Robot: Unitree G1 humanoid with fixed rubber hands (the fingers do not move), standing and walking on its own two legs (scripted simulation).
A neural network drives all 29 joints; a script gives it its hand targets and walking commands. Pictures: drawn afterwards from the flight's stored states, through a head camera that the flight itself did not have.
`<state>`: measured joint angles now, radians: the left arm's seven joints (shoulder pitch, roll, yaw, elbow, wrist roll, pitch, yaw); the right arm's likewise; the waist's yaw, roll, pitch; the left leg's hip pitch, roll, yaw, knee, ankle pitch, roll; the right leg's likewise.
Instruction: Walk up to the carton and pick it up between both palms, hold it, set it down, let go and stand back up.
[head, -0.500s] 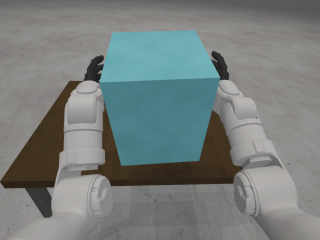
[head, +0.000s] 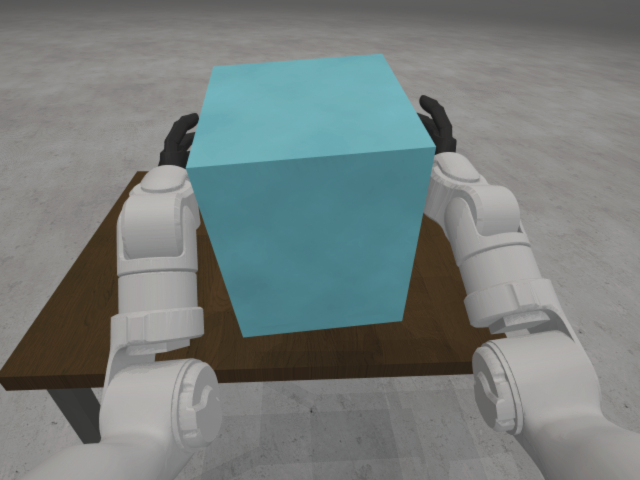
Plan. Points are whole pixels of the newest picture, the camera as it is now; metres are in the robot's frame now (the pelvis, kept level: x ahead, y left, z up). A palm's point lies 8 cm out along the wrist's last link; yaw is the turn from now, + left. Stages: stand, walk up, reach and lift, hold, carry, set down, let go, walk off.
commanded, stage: hold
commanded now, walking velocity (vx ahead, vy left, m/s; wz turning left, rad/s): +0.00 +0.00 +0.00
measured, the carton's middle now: (311, 198) +0.37 -0.01 +0.23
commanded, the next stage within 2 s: set down in 0.84 s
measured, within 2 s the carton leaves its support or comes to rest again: neither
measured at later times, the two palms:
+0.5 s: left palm (175, 177) +0.36 +0.14 +0.27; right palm (434, 160) +0.36 -0.15 +0.29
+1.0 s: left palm (175, 171) +0.37 +0.15 +0.27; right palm (434, 155) +0.37 -0.15 +0.29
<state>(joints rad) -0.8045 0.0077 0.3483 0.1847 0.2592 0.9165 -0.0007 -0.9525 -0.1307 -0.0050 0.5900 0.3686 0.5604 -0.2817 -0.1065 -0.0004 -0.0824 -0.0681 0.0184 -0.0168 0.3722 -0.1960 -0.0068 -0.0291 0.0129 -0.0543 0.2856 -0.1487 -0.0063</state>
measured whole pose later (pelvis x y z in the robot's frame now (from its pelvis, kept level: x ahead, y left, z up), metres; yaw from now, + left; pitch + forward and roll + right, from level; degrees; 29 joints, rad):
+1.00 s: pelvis +0.00 +0.00 +0.00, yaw +0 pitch -6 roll -1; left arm -0.87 0.03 0.35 0.27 0.26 0.90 -0.01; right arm -0.99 -0.14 -0.01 0.63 0.37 0.58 -0.30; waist -0.10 -0.01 -0.09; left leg -0.07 0.01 -0.03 0.37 -0.19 -0.01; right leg -0.03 0.02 -0.03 0.29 -0.15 -0.01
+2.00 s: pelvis +0.00 -0.01 +0.00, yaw +1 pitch -7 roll +0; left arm -0.83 -0.06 0.41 0.50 0.38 0.52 0.00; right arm -0.85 0.01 -0.30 0.86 -0.04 0.06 -0.09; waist -0.06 -0.07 0.04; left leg -0.01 0.01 -0.01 0.28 -0.15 -0.01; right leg 0.01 0.00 -0.06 0.26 -0.15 -0.02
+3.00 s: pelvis +0.01 -0.01 +0.00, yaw -1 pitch -1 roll +0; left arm -0.82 -0.09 0.43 0.77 0.34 0.32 0.09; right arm -0.82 0.01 -0.50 1.00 -0.20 -0.04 -0.01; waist -0.04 -0.02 -0.01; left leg -0.10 0.02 0.03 0.28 -0.15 -0.01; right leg -0.11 0.01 -0.05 0.28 -0.15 -0.02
